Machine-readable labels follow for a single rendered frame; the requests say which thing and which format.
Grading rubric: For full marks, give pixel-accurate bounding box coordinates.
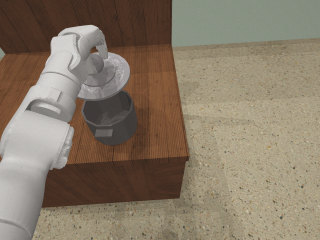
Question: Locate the robot left upper arm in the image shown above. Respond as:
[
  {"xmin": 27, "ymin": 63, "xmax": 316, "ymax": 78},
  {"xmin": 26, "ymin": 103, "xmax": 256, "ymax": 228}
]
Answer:
[{"xmin": 0, "ymin": 110, "xmax": 75, "ymax": 240}]

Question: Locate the pot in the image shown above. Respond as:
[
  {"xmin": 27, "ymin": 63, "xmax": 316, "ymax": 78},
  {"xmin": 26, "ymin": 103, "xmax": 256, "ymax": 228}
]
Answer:
[{"xmin": 81, "ymin": 90, "xmax": 138, "ymax": 145}]

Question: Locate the robot left forearm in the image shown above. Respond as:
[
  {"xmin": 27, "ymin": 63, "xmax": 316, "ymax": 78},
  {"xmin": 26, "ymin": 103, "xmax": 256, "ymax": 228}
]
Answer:
[{"xmin": 0, "ymin": 30, "xmax": 91, "ymax": 158}]

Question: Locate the lid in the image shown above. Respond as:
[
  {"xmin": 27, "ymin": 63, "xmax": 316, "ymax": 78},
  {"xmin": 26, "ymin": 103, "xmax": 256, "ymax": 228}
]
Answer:
[{"xmin": 77, "ymin": 52, "xmax": 131, "ymax": 101}]

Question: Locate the knob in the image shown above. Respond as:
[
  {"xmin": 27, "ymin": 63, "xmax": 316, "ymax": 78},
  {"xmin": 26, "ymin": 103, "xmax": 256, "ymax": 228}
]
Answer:
[{"xmin": 89, "ymin": 53, "xmax": 104, "ymax": 73}]

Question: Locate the left robot hand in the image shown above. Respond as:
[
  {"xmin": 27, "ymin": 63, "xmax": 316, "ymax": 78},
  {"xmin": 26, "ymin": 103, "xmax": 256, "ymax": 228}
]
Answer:
[{"xmin": 58, "ymin": 25, "xmax": 108, "ymax": 76}]

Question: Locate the table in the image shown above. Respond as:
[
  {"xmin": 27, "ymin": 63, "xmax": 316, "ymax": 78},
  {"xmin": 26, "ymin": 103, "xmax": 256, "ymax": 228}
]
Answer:
[{"xmin": 0, "ymin": 0, "xmax": 190, "ymax": 208}]

